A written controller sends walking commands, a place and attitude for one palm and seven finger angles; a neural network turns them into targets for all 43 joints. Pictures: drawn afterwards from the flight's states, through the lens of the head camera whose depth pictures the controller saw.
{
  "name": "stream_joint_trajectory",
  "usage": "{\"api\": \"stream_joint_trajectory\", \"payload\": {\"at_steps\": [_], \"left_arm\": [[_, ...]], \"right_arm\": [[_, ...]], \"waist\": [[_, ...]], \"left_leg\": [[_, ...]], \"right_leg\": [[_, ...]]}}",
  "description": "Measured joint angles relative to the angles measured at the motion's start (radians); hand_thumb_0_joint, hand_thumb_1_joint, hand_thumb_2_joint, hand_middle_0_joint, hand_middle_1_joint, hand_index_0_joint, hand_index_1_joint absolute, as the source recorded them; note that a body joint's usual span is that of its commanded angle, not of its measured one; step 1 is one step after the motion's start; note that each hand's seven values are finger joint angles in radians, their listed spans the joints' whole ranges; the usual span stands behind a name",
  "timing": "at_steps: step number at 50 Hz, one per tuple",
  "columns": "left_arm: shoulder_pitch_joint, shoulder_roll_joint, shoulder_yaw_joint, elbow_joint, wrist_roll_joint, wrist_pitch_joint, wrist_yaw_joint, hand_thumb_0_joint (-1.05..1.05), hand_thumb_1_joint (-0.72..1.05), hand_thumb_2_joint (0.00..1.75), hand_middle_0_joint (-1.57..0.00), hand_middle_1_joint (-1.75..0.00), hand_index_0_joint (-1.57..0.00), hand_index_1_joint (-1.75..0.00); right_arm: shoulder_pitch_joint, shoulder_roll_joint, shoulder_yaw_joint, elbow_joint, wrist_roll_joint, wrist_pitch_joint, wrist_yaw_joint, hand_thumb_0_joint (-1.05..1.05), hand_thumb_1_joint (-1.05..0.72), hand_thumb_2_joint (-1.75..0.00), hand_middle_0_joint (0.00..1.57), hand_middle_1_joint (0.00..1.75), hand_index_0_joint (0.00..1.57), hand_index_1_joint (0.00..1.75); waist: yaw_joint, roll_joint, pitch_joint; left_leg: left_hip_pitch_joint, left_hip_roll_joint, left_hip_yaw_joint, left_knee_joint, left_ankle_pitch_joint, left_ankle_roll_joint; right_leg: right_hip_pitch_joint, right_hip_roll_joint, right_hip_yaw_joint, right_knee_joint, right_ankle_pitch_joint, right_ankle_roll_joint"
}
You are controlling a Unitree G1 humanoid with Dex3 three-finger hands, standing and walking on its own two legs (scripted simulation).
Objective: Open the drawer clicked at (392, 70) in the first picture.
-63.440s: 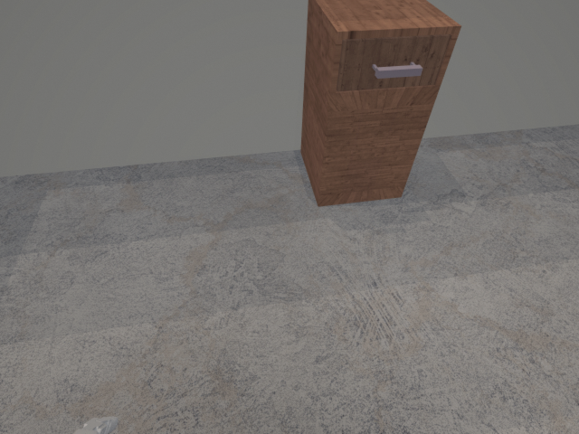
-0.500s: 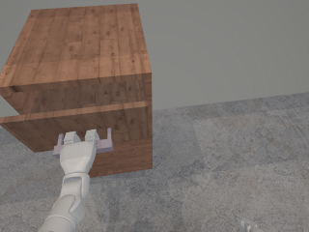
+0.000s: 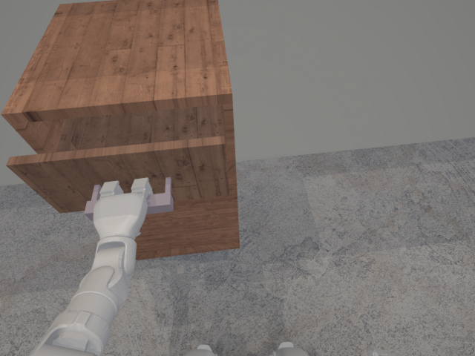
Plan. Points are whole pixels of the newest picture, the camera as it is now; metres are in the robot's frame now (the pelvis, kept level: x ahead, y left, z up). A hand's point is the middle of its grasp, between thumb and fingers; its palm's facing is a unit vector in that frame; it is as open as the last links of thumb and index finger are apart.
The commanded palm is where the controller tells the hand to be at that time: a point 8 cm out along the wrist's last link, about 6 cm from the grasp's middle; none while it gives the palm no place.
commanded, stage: pull the drawer open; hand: left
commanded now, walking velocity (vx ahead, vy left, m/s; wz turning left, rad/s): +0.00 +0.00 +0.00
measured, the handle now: (131, 196) +0.41 +0.23 -0.02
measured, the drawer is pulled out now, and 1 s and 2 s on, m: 0.10 0.17 0.30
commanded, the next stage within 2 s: open the thumb to release the handle in 1.90 s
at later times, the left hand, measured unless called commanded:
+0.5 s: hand (131, 247) +0.31 +0.21 -0.04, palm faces -0.02 -0.09 -1.00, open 6.2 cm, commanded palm +0.26 +0.21 +0.02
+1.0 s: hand (129, 260) +0.29 +0.21 -0.04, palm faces -0.03 -0.06 -1.00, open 6.2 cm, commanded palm +0.23 +0.21 +0.02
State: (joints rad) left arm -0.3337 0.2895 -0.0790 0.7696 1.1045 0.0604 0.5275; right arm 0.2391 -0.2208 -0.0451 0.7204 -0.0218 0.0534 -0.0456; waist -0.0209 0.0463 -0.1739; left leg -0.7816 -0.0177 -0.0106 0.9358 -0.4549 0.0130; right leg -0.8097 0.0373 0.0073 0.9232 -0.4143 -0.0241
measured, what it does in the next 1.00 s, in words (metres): stands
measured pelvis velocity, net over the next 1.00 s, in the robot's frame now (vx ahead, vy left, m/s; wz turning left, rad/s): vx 0.02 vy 0.00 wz -0.01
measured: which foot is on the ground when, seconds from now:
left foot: down 0.00-1.00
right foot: down 0.00-1.00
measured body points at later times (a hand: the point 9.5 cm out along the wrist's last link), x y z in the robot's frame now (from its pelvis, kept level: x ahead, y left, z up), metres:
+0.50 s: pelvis +0.02 +0.01 +0.01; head +0.07 -0.01 +0.46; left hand +0.31 +0.21 +0.02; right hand +0.14 -0.25 -0.11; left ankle -0.01 +0.11 -0.68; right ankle +0.01 -0.11 -0.68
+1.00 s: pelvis +0.02 +0.00 +0.01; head +0.06 -0.01 +0.46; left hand +0.28 +0.21 +0.02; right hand +0.20 -0.21 -0.10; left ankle -0.01 +0.11 -0.68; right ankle +0.01 -0.11 -0.68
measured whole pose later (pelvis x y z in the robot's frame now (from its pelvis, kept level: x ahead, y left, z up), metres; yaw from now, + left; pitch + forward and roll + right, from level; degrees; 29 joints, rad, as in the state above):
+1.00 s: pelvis +0.02 +0.00 +0.01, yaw +0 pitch +14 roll +0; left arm 0.05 0.23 -0.18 0.40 1.11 0.16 0.51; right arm 0.12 -0.18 -0.01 0.64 -0.02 0.07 -0.02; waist 0.03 0.04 -0.17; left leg -0.65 -0.02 0.00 0.89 -0.48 0.01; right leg -0.68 0.04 0.02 0.89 -0.44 -0.02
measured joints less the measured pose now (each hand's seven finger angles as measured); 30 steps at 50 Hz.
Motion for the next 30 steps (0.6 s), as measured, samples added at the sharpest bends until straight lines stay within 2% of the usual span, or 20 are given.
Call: {"api": "stream_joint_trajectory", "payload": {"at_steps": [6, 11, 18, 30], "left_arm": [[-0.023, 0.015, 0.016, 0.033, -0.006, -0.016, 0.013, -0.01, 0.63, 0.79, -0.33, -1.35, -0.38, -1.35], [0.003, 0.023, 0.024, 0.008, -0.024, 0.003, 0.004, -0.01, 0.63, 0.77, -0.32, -1.35, -0.37, -1.35], [0.167, 0.004, 0.016, -0.152, -0.052, 0.042, -0.006, 0.01, 0.66, 0.73, -0.27, -1.35, -0.37, -1.32], [0.503, -0.053, -0.075, -0.490, -0.013, 0.103, 0.022, 0.03, 0.67, 0.72, -0.24, -1.35, -0.36, -1.30]], "right_arm": [[0.023, -0.015, -0.015, 0.023, 0.003, -0.006, 0.001, 0.01, -0.91, -0.90, 0.20, 0.30, 0.20, 0.30], [0.023, -0.016, -0.024, 0.016, 0.009, -0.010, 0.012, 0.01, -0.91, -0.90, 0.20, 0.30, 0.20, 0.30], [0.021, -0.014, -0.020, -0.029, 0.019, -0.016, 0.028, 0.01, -0.91, -0.90, 0.20, 0.30, 0.20, 0.30], [-0.069, -0.009, -0.007, -0.103, 0.003, 0.006, 0.075, 0.01, -0.91, -0.90, 0.20, 0.30, 0.20, 0.30]], "waist": [[-0.010, 0.003, 0.001], [-0.021, 0.002, 0.002], [-0.026, -0.002, -0.011], [0.005, -0.006, -0.022]], "left_leg": [[-0.023, 0.001, 0.003, 0.011, 0.007, -0.003], [-0.016, 0.008, 0.015, -0.001, 0.013, -0.003], [0.043, 0.015, 0.034, -0.044, 0.009, 0.002], [0.115, 0.010, 0.029, -0.050, -0.038, 0.014]], "right_leg": [[-0.027, 0.001, 0.002, 0.015, 0.006, -0.003], [-0.025, 0.008, 0.014, 0.005, 0.017, -0.003], [0.027, 0.016, 0.035, -0.037, 0.020, 0.002], [0.107, 0.011, 0.032, -0.054, -0.024, 0.013]]}}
